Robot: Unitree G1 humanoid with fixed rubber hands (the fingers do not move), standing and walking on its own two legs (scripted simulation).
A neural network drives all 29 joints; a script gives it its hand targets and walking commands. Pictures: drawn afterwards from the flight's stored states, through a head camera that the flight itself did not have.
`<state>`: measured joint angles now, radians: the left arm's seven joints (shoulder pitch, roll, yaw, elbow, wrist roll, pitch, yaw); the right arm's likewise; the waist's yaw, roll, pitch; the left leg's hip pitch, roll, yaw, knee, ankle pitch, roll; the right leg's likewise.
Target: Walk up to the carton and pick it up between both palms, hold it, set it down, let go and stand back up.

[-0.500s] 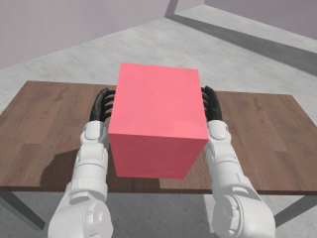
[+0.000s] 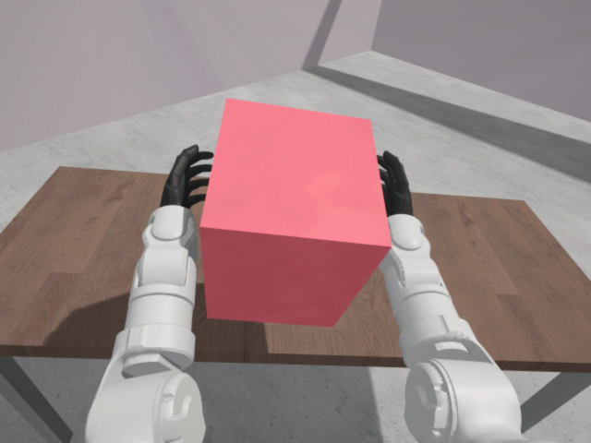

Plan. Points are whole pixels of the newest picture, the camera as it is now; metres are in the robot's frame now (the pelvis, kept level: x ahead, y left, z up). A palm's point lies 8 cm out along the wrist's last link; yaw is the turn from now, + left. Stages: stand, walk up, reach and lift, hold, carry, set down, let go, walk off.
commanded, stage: reach and lift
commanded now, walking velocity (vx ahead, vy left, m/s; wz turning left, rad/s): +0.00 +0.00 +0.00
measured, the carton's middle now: (284, 223) +0.41 +0.00 +0.13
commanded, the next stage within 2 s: hold in 1.24 s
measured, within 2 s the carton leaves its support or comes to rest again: neither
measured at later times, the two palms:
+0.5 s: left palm (184, 199) +0.39 +0.13 +0.19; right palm (407, 201) +0.38 -0.16 +0.20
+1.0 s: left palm (173, 217) +0.36 +0.14 +0.18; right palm (401, 231) +0.35 -0.15 +0.17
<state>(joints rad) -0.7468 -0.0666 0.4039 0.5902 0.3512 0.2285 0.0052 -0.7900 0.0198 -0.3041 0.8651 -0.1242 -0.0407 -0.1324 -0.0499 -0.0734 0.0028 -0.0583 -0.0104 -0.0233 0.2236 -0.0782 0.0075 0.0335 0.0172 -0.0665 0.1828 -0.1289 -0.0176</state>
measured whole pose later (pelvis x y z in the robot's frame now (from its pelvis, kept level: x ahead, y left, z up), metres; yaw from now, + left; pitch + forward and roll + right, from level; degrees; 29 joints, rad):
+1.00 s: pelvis -0.02 +0.00 +0.00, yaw +0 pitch -5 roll -1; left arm -0.65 -0.04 0.25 0.19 0.31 0.65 0.00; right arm -0.67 0.02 -0.15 0.50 0.03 0.30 -0.17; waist -0.07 -0.07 0.03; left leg -0.11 0.00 -0.02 0.25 -0.06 0.00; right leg -0.02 0.03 -0.07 0.21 -0.11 -0.02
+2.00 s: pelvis +0.00 +0.00 +0.00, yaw +0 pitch -7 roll -1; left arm -0.61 -0.06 0.25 -0.13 0.33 0.94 0.00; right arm -0.74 -0.07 -0.02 0.35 0.26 0.52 -0.23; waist -0.07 -0.07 0.03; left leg -0.04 -0.01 -0.03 0.27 -0.10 0.00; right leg 0.06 0.02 -0.07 0.20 -0.14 -0.02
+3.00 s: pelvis +0.00 +0.00 +0.00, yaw +0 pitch -6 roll -1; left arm -0.65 -0.05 0.28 -0.09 0.35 0.96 -0.03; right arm -0.81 -0.09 -0.01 0.39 0.29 0.57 -0.25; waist -0.08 -0.06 -0.02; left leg -0.06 0.00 -0.03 0.26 -0.10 0.00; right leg 0.05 0.03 -0.07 0.19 -0.14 -0.03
